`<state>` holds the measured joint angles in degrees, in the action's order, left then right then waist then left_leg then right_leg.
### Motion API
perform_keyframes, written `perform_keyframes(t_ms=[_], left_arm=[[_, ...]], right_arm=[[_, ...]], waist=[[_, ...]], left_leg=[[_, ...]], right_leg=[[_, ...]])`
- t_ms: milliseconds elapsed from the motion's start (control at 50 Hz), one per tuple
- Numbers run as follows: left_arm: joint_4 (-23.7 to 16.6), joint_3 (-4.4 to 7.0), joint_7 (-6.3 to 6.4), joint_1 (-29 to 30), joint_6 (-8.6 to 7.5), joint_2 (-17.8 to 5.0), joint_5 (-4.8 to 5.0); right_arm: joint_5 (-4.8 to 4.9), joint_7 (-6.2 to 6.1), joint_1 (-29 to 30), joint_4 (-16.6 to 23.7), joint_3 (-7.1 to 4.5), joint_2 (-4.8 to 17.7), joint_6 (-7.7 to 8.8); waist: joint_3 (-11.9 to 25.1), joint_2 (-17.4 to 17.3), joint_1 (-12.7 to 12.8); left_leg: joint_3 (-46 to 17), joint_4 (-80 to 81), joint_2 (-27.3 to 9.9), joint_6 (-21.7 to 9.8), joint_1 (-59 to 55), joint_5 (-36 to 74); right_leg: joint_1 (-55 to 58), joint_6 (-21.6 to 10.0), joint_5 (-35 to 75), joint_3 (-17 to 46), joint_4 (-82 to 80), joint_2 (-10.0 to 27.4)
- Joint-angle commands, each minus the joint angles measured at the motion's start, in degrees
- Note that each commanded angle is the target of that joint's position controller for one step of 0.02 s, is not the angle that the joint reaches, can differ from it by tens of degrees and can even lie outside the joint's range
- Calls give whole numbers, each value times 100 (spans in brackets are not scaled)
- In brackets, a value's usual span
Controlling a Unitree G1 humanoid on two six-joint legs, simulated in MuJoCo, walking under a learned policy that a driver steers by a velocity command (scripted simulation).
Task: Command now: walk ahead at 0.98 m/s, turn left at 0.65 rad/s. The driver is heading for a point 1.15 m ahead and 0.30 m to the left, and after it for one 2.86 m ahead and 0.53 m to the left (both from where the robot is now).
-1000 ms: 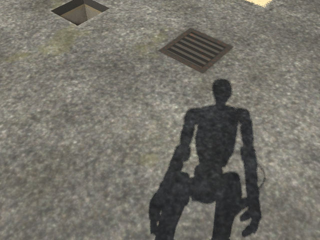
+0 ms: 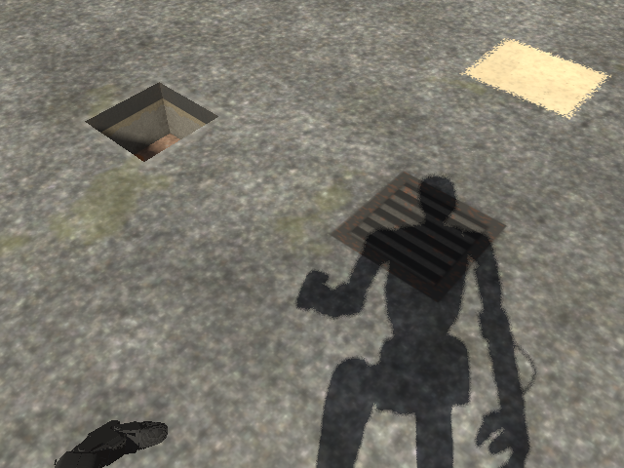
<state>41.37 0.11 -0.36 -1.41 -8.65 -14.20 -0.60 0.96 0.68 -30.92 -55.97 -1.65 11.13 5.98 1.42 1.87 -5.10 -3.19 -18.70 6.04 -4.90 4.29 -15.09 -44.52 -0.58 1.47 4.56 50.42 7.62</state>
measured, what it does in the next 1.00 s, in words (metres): walks ahead, turning left: right foot, then left foot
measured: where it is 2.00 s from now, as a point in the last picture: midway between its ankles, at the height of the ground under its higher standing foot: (124, 365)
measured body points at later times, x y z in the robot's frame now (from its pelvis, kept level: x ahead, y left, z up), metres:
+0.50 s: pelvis +0.30 -0.02 -0.01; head +0.34 +0.02 +0.44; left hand +0.25 +0.30 -0.13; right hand +0.61 -0.18 -0.07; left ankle +0.39 +0.14 -0.71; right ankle +0.33 -0.16 -0.74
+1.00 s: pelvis +0.39 +0.02 -0.01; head +0.39 +0.01 +0.44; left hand +0.32 +0.30 -0.12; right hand +0.67 -0.10 -0.10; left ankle +0.39 +0.13 -0.74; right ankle +0.43 -0.10 -0.74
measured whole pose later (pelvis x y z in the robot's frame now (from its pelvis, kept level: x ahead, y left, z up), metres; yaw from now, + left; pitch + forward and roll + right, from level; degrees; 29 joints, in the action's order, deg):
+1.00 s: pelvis +0.39 +0.02 -0.01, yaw +36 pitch +2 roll +0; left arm 47.5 2.4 -0.2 -13.0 -0.9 -15.5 0.1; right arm 0.8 -0.6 -12.0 -37.7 -2.6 15.1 -0.4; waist 3.7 -0.4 0.6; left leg -0.3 -31.0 3.2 -3.6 23.0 -13.2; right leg -14.4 -2.9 -22.8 -2.6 33.1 1.4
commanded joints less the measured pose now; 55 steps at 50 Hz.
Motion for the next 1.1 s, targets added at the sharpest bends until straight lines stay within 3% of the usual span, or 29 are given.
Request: perform_keyframes(t_ms=[20,60,100,140,160,180,200,220,240,260,320,420,520,540,560,580,600,620,660,720,800,860,920,980,1000,1020,1040,1060,1100], left_arm=[[-411,27,-32,497,-73,-277,117],[-539,119,-16,725,-54,-514,225],[-583,233,-17,683,-91,-735,188],[-402,443,7,-638,-159,-1103,77],[-251,521,57,-1904,-130,-1475,-51],[-158,606,-39,-2175,-21,-1901,-178],[-301,523,-36,-2064,69,-1344,-125],[-389,400,48,-1696,165,-811,-100],[-348,344,83,-1338,240,-688,-75],[-289,340,94,-1082,281,-617,-61],[-146,413,103,-463,248,-673,-33],[-133,581,180,92,326,-1107,147],[19,693,112,-118,442,-1392,373],[61,677,95,-196,473,-1324,399],[118,615,53,-641,500,-1139,243],[-42,436,22,-1090,532,-637,-125],[-2,452,11,-1192,564,-968,31],[-72,525,27,-664,625,-1244,241],[-20,494,162,-495,735,-1080,100],[93,492,202,-819,867,-976,63],[97,361,239,-710,909,-612,46],[96,346,210,-617,939,-613,74],[183,408,61,-1017,861,-781,122],[634,400,-17,-1905,696,-652,75],[942,406,-4,-2630,614,-701,-8],[1017,391,14,-2873,535,-785,-16],[706,514,-28,-2310,434,-1253,-76],[528,525,18,-1878,318,-1189,-43],[462,448,14,-1703,223,-910,79]], right_arm=[[117,-116,694,776,-246,1137,198],[187,-156,506,768,-264,1132,136],[134,-204,251,682,-281,1066,-62],[17,-201,377,797,-284,1052,-248],[-146,-197,611,1131,-177,715,-265],[51,-142,-621,1293,83,-203,-184],[174,-160,-483,1324,-33,561,-212],[199,-211,423,1520,-187,1021,-286],[104,-243,926,1663,-257,1167,-354],[27,-233,1135,1741,-324,1164,-418],[147,-141,1262,2050,-261,554,-669],[16,73,1509,2174,-336,754,-777],[-33,211,1871,2420,-558,1215,-866],[-72,162,1482,2316,-650,1343,-821],[-98,37,1055,2222,-812,1786,-770],[-180,-87,1310,2449,-838,2413,-749],[-263,9,1449,2745,-701,2206,-625],[-215,83,1599,2749,-603,1899,-534],[-44,38,1984,2642,-467,1532,-511],[-209,-60,2354,2687,-392,1431,-522],[-195,-144,2315,2555,-362,1311,-515],[-216,-145,2315,2451,-325,1223,-564],[-60,-129,1961,2216,-395,1481,-592],[51,-158,2369,2206,-349,1279,-544],[42,-179,2765,2358,-278,949,-509],[90,-125,2765,2420,-108,256,-418],[197,-43,2830,2664,-221,731,-257],[217,-19,2879,2587,-291,973,-141],[41,-2,2592,2374,-316,964,-113]], waist=[[-777,-340,309],[-811,-437,233],[-798,-583,242],[183,-856,948],[1477,-488,1380],[2894,2213,745],[3059,1955,851],[2011,1330,1026],[1256,536,934],[773,320,755],[-1,607,355],[301,427,250],[182,260,237],[334,13,20],[478,-827,-106],[649,-2457,483],[1927,-1818,282],[1573,-962,148],[871,-416,376],[842,-660,671],[858,-661,563],[674,-858,441],[649,-1243,471],[63,-984,1029],[-146,-431,1302],[-168,975,1149],[-774,1061,946],[-1011,682,785],[-745,549,597]], left_leg=[[-1065,1262,-1062,-842,2304,101],[-1422,931,-1253,-747,1438,-93],[-1662,135,-1314,-558,492,872],[-1511,-1901,-843,-120,283,2832],[-1137,-3868,-478,131,1336,1905],[-602,-6008,237,451,3427,-2187],[-870,-6781,-430,482,3974,-1970],[-507,-6841,-652,531,4341,-1651],[-244,-6607,-871,609,4185,-1285],[-183,-6272,-1037,635,3988,-1101],[80,-5086,-1311,646,3295,-908],[391,-2898,-1168,453,2283,1152],[827,-1814,-748,-4,1552,841],[921,-1351,-491,-189,926,1077],[412,-969,-637,-447,-40,3089],[-1837,-1136,-2233,-1348,-1118,5550],[-3234,-493,-2928,-2057,-1174,4137],[-2731,-246,-2737,-1781,-798,3245],[-1946,-250,-2234,-1142,69,2144],[-1290,-81,-1861,-999,995,2385],[-1064,-22,-1761,-1022,1007,1978],[-1150,117,-1720,-980,1221,694],[-1660,606,-1797,-783,1518,-2413],[-1383,435,-1496,-351,2587,-2825],[-879,-696,-1045,1,3438,-2314],[100,-3132,-391,318,4501,-1567],[-215,-3647,-455,242,5721,-971],[-552,-4088,-690,165,5944,-308],[-433,-4215,-885,223,5744,427]], right_leg=[[2149,326,1054,-271,-1464,-467],[2061,410,850,-41,-2122,-510],[1961,318,328,-52,-2525,-656],[3396,-61,88,-185,-2481,-640],[5416,-394,1015,580,-1776,434],[7684,-1534,1681,3529,-2109,2351],[7511,-1478,685,4044,-2457,2219],[6705,-1200,1161,2680,-2460,1913],[5630,-1050,2155,1637,-2516,1636],[4816,-962,2308,1046,-2630,1331],[3272,-968,1749,-88,-3432,1069],[3306,-801,1533,-1220,-3378,985],[3596,-475,1523,-1530,-2364,1048],[3479,-316,1564,-1673,-1562,830],[2797,37,452,-1809,-211,376],[927,471,-4262,-1708,1983,-458],[729,451,-4349,-306,2903,-687],[547,343,-3778,-167,2944,-543],[599,273,-3038,-109,2236,-227],[1520,308,-2517,-248,1689,-328],[1869,410,-2357,-254,454,-383],[2220,383,-2277,-312,-254,-435],[2644,145,-2610,-750,-686,-698],[3808,-444,-2215,-1014,-2174,-744],[4512,-682,-2605,-367,-2902,-337],[5051,-904,-3724,1442,-3435,962],[4560,-1509,-5387,3381,-4289,1705],[4472,-1408,-5169,3296,-4456,1668],[4562,-1043,-4107,2222,-4336,1188]])
Velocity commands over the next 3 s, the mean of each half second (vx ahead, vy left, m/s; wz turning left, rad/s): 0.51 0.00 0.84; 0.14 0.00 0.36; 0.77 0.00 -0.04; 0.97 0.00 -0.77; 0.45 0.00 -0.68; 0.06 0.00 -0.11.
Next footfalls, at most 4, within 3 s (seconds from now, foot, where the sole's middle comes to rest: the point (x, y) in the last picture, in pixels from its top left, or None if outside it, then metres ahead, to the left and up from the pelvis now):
0.16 right None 0.37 -0.15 -0.78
0.56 left None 0.42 0.15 -0.78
1.00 right None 0.47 -0.08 -0.78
1.48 left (105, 455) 0.60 0.42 -0.78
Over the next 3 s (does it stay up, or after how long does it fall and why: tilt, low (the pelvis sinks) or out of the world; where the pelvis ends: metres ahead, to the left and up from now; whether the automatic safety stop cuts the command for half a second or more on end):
stays up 1.28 0.43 -0.01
